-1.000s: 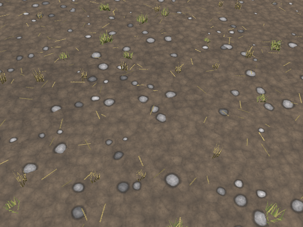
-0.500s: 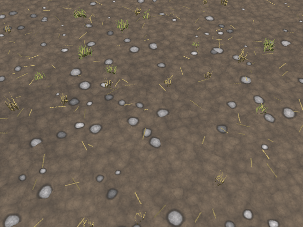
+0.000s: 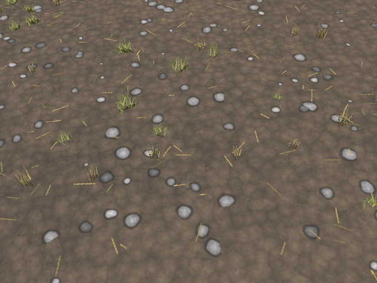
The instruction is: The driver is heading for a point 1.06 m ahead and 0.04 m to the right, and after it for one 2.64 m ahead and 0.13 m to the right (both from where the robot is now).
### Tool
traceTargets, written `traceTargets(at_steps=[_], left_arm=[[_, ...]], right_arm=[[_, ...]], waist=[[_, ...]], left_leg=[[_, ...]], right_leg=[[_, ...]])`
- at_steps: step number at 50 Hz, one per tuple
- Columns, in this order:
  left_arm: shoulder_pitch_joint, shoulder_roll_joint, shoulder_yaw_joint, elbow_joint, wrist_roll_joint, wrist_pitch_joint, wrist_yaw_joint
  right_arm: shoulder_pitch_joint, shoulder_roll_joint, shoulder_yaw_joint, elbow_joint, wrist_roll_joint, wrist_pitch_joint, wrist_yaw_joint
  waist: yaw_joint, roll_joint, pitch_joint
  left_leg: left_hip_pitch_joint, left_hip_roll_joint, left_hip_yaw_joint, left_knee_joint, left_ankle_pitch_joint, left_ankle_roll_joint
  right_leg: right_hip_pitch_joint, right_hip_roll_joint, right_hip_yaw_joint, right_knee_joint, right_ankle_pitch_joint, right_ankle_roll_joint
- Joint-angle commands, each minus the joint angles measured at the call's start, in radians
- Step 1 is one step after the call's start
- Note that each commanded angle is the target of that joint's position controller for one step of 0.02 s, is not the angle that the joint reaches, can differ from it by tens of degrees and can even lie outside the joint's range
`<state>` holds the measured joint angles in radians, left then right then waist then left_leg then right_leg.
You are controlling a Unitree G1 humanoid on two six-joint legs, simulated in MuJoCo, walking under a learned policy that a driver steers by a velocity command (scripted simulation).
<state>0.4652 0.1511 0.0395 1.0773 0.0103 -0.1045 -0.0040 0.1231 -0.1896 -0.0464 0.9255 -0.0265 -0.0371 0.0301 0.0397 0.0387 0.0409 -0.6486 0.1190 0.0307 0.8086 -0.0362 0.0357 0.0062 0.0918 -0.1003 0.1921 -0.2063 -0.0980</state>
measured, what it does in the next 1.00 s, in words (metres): walks ahead: left foot, then right foot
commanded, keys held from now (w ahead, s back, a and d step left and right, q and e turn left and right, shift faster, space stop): w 1.00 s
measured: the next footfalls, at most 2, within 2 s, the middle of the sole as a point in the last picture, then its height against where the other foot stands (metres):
left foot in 0.20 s outside the picture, level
right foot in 0.76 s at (225, 251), level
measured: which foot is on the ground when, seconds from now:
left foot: up 0.00-0.18, down 0.20-0.76, up 0.78-1.00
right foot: down 0.00-0.22, up 0.24-0.74, down 0.76-1.00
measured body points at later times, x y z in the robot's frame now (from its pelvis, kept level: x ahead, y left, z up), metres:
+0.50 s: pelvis +0.28 +0.06 +0.00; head +0.30 +0.07 +0.45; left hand +0.38 +0.29 -0.14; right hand +0.23 -0.18 -0.14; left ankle +0.25 +0.11 -0.75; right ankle +0.38 -0.11 -0.67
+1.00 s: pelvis +0.56 +0.00 +0.00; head +0.58 -0.01 +0.45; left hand +0.56 +0.25 -0.14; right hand +0.62 -0.25 -0.15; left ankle +0.57 +0.15 -0.67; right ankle +0.56 -0.06 -0.75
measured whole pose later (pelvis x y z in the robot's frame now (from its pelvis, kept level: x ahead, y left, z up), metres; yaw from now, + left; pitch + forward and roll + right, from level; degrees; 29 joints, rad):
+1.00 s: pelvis +0.56 +0.00 +0.00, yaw +0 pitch +0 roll +0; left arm 0.34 0.19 0.06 1.04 0.01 -0.10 0.00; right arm 0.23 -0.21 -0.06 0.96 -0.04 -0.05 0.02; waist 0.01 0.03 0.04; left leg -0.52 0.08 0.00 1.07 -0.24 0.06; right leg -0.14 0.08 -0.11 0.31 -0.16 -0.10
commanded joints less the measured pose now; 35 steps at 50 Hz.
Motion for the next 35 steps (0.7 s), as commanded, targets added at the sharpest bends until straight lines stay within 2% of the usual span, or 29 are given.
traceTargets(at_steps=[1,4,6,7,8,9,10,11,12,13,14,15,16,17,19,21,24,27,32,34,35], left_arm=[[0.071,0.12,0.014,-0.024,0.0,-0.013,0.007],[0.101,0.128,0.015,-0.008,0.009,-0.01,0.015],[0.085,0.14,0.018,-0.005,0.014,-0.008,0.022],[0.065,0.15,0.021,-0.007,0.016,-0.007,0.025],[0.049,0.162,0.024,-0.008,0.018,-0.005,0.026],[0.029,0.167,0.026,-0.01,0.015,0.001,0.025],[0.023,0.152,0.02,-0.023,0.006,0.002,0.022],[0.115,0.056,-0.001,-0.054,-0.038,0.003,0.01],[0.11,0.108,0.017,-0.046,-0.024,0.004,0.007],[0.008,0.131,0.026,-0.074,-0.008,0.009,0.007],[-0.059,0.121,0.023,-0.092,-0.002,0.003,0.001],[-0.078,0.103,0.024,-0.092,0.003,0.008,-0.002],[-0.065,0.088,0.023,-0.09,0.019,0.021,-0.006],[-0.044,0.069,0.021,-0.081,0.026,0.035,-0.012],[-0.062,0.065,0.022,-0.089,0.029,0.051,-0.021],[-0.143,0.075,0.023,-0.119,0.028,0.061,-0.025],[-0.281,0.088,0.023,-0.166,0.021,0.065,-0.028],[-0.39,0.075,0.013,-0.202,0.013,0.06,-0.03],[-0.512,0.077,0.005,-0.247,0.01,0.05,-0.028],[-0.517,0.088,0.008,-0.259,0.011,0.042,-0.026],[-0.492,0.094,0.011,-0.255,0.01,0.037,-0.024]], right_arm=[[-0.105,-0.026,0.004,-0.075,0.007,-0.011,0.002],[-0.166,-0.037,0.002,-0.101,0.006,-0.02,0.001],[-0.157,-0.049,-0.003,-0.108,0.005,-0.028,-0.002],[-0.117,-0.057,-0.008,-0.098,0.005,-0.033,-0.006],[-0.035,-0.071,-0.018,-0.073,0.004,-0.038,-0.013],[0.115,-0.086,-0.03,-0.021,0.0,-0.046,-0.022],[0.286,-0.132,-0.049,0.029,-0.02,-0.055,-0.031],[0.416,-0.247,-0.079,0.041,-0.045,-0.057,-0.037],[0.365,-0.235,-0.079,0.041,-0.011,-0.04,-0.023],[0.239,-0.194,-0.066,0.025,0.009,-0.036,-0.018],[0.165,-0.125,-0.046,0.012,0.012,-0.042,-0.014],[0.14,-0.086,-0.034,0.018,0.01,-0.049,-0.014],[0.144,-0.053,-0.022,0.034,0.014,-0.055,-0.02],[0.166,-0.045,-0.017,0.046,0.013,-0.061,-0.024],[0.222,-0.072,-0.019,0.067,0.016,-0.074,-0.029],[0.259,-0.098,-0.022,0.076,0.016,-0.078,-0.03],[0.322,-0.091,-0.014,0.087,0.017,-0.075,-0.029],[0.37,-0.088,-0.008,0.097,0.017,-0.075,-0.031],[0.441,-0.096,-0.006,0.125,0.007,-0.072,-0.042],[0.434,-0.106,-0.01,0.131,0.002,-0.07,-0.048],[0.415,-0.113,-0.011,0.13,0.0,-0.069,-0.051]], waist=[[0.007,-0.105,0.072],[0.019,-0.11,0.084],[-0.002,-0.111,0.079],[-0.027,-0.116,0.058],[-0.062,-0.123,0.013],[-0.127,-0.102,-0.064],[-0.187,-0.072,-0.164],[-0.175,0.13,-0.323],[-0.149,0.117,-0.353],[-0.101,0.041,-0.181],[-0.083,-0.011,-0.081],[-0.053,-0.017,-0.025],[-0.024,0.003,-0.002],[-0.01,0.015,-0.004],[0.0,0.011,0.001],[-0.007,0.01,0.024],[-0.039,0.016,0.053],[-0.065,0.02,0.062],[-0.097,0.034,0.076],[-0.083,0.036,0.077],[-0.063,0.039,0.065]], left_leg=[[-0.002,-0.039,0.051,-0.123,0.063,0.002],[-0.008,-0.057,0.057,-0.199,0.024,0.029],[0.034,-0.077,0.062,-0.242,-0.045,0.058],[0.104,-0.103,0.073,-0.262,-0.087,0.076],[0.208,-0.136,0.083,-0.279,-0.122,0.094],[0.375,-0.167,0.1,-0.343,-0.09,0.115],[0.633,-0.082,0.013,-0.35,-0.086,0.149],[0.961,0.234,-0.433,-0.386,-0.183,0.273],[0.959,0.303,-0.713,-0.53,-0.215,0.314],[0.806,0.26,-0.554,-0.551,-0.294,0.273],[0.661,0.221,-0.437,-0.596,-0.255,0.241],[0.566,0.17,-0.341,-0.628,-0.193,0.199],[0.498,0.127,-0.267,-0.649,-0.135,0.168],[0.471,0.107,-0.223,-0.659,-0.087,0.157],[0.471,0.089,-0.173,-0.669,0.022,0.162],[0.489,0.08,-0.141,-0.692,0.049,0.163],[0.543,0.065,-0.111,-0.707,0.11,0.154],[0.588,0.051,-0.075,-0.698,0.196,0.142],[0.731,0.083,-0.055,-0.654,0.315,0.155],[0.782,0.107,-0.052,-0.612,0.404,0.156],[0.79,0.111,-0.041,-0.57,0.507,0.148]], right_leg=[[-0.021,-0.266,0.126,-0.072,0.403,-0.088],[0.081,-0.3,0.125,-0.035,0.475,-0.101],[0.128,-0.319,0.116,0.018,0.595,-0.096],[0.134,-0.32,0.103,0.074,0.727,-0.085],[0.135,-0.315,0.093,0.171,0.855,-0.073],[0.111,-0.286,0.067,0.342,0.885,-0.055],[-0.052,-0.248,0.047,0.567,0.685,-0.039],[-0.401,-0.105,-0.014,0.975,0.17,0.01],[-0.559,-0.022,0.109,1.151,-0.294,0.004],[-0.631,-0.097,0.151,1.167,-0.209,-0.006],[-0.622,-0.134,0.149,1.107,-0.129,-0.006],[-0.585,-0.165,0.144,1.04,-0.088,-0.005],[-0.537,-0.183,0.141,0.989,-0.068,0.005],[-0.502,-0.188,0.133,0.963,-0.056,0.015],[-0.52,-0.191,0.111,0.933,-0.029,0.031],[-0.595,-0.206,0.094,0.879,0.033,0.049],[-0.686,-0.216,0.072,0.756,0.129,0.07],[-0.681,-0.195,0.044,0.598,0.196,0.078],[-0.67,-0.155,0.014,0.434,0.192,0.045],[-0.643,-0.14,0.013,0.391,0.131,0.018],[-0.59,-0.122,0.004,0.368,0.091,0.0]])
Keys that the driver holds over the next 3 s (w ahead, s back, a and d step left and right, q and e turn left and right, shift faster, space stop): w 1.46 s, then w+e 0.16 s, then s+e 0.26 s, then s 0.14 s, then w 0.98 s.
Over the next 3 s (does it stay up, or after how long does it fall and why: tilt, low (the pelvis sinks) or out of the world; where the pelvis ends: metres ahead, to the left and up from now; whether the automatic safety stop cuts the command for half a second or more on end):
stays up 1.23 -0.09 0.00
